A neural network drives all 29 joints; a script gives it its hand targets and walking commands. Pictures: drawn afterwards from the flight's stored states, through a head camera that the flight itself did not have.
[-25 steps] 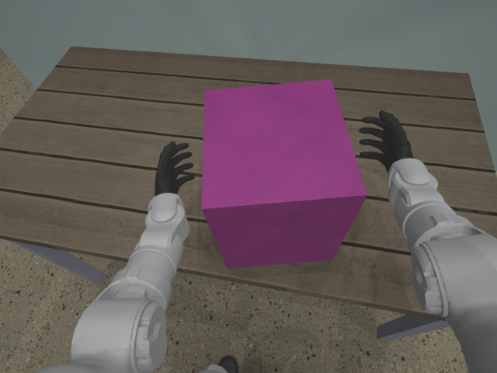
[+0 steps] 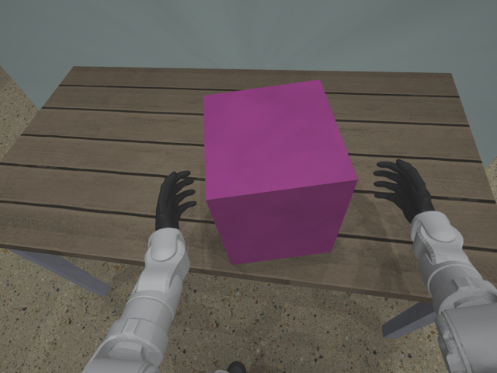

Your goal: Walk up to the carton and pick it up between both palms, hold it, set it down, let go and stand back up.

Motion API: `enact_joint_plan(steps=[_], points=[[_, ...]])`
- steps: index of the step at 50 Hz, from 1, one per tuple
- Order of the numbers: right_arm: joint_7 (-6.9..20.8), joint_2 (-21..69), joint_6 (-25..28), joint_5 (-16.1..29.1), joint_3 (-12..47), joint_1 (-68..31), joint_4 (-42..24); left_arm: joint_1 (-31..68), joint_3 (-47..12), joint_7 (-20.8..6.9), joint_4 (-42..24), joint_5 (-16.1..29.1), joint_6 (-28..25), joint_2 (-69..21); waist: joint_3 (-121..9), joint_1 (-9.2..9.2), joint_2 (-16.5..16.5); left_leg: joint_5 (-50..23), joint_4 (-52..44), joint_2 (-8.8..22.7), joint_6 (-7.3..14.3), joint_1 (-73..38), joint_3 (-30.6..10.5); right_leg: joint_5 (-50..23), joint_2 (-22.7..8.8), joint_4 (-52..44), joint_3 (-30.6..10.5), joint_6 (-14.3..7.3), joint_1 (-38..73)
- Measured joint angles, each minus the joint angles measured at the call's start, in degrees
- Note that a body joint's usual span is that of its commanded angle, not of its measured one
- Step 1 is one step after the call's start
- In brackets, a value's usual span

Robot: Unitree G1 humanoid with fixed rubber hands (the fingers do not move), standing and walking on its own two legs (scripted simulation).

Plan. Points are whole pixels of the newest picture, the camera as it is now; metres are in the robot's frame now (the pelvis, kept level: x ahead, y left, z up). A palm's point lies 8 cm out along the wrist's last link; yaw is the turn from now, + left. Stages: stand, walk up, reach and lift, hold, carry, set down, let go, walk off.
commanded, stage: set down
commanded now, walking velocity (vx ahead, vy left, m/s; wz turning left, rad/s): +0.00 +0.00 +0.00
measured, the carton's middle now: (272, 179) +0.45 +0.05 +0.00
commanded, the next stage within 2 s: none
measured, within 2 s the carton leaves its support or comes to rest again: neither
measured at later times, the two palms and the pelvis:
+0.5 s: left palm (166, 246) +0.29 +0.20 +0.01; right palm (429, 236) +0.38 -0.21 -0.01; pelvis +0.03 +0.00 +0.01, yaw +3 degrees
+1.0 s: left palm (170, 284) +0.24 +0.17 +0.00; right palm (477, 296) +0.29 -0.25 +0.01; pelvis +0.01 -0.02 +0.01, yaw +0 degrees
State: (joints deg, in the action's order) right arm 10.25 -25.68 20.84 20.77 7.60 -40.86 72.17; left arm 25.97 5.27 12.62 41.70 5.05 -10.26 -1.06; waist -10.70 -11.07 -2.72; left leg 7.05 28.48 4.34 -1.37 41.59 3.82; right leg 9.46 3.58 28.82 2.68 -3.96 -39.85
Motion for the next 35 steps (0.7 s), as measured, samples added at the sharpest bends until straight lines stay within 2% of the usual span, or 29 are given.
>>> enact_joint_plan(steps=[5,8,12,15,20,24,27,31,35], points=[[1.5,-0.4,-2.2,0.9,0.3,1.4,-3.4,1.3,-1.2,1.5,0.4,1.9,1.1,2.3,1.9,0.89,3.8,0.2,0.5,0.3,-0.5,-1.7,0.3,0.7,0.5,1.9,-0.7,-0.7,0.8],[2.4,0.1,-3.7,1.6,0.7,1.0,-3.1,2.2,-1.1,2.3,0.8,1.1,2.5,2.7,3.0,1.59,5.9,0.5,1.0,0.2,-0.9,-2.6,-0.5,1.4,0.8,2.8,-0.6,-1.0,1.6],[2.8,1.5,-4.0,2.2,-0.1,1.5,-3.5,0.8,-1.5,2.7,-2.0,-0.7,4.3,2.5,3.9,2.62,7.5,1.4,2.0,-0.1,-1.5,-3.3,-1.7,2.5,0.9,3.7,-0.1,-1.5,2.7],[2.8,2.7,-2.4,2.8,0.0,3.3,-4.2,-3.1,-1.6,2.6,-6.8,-3.3,5.1,1.6,4.0,3.54,7.0,2.2,2.4,-0.3,-1.7,-4.2,-2.6,3.2,0.8,3.3,0.5,-1.6,4.3],[2.5,3.3,1.5,3.0,0.6,9.3,-4.7,-11.4,-2.2,0.9,-11.8,-6.9,5.2,-0.2,4.1,4.2,3.7,3.3,1.6,-0.9,-1.3,-8.0,-3.7,3.8,0.4,0.9,1.3,-1.0,9.3],[2.1,2.0,5.2,2.8,0.5,15.2,-6.4,-17.9,-3.0,0.1,-15.2,-6.5,3.5,-0.9,4.6,4.6,1.0,3.7,0.6,-1.7,-0.7,-11.1,-3.8,4.2,-0.2,-0.2,1.1,-0.2,12.5],[2.2,0.5,6.9,2.5,0.6,17.9,-6.5,-19.6,-3.0,0.2,-14.6,-5.4,1.6,-0.9,5.2,4.24,-0.2,3.8,0.0,-1.8,-0.3,-12.7,-3.0,4.3,-0.3,-0.4,0.2,0.1,13.8],[3.4,-0.9,8.5,3.2,0.9,21.5,-8.7,-21.6,-4.0,0.5,-16.1,-4.3,0.0,-0.8,6.7,4.42,-0.4,3.3,-1.3,-1.7,-0.2,-15.0,-2.2,3.6,-0.2,-1.4,-0.7,0.1,15.6],[4.6,-1.3,9.0,4.3,1.8,25.9,-12.4,-24.2,-4.8,0.8,-19.2,-4.0,-0.1,-1.7,7.7,4.77,1.4,2.5,-2.8,-1.3,-0.5,-17.1,-1.8,2.9,0.3,-2.5,-1.2,-0.1,17.3]])
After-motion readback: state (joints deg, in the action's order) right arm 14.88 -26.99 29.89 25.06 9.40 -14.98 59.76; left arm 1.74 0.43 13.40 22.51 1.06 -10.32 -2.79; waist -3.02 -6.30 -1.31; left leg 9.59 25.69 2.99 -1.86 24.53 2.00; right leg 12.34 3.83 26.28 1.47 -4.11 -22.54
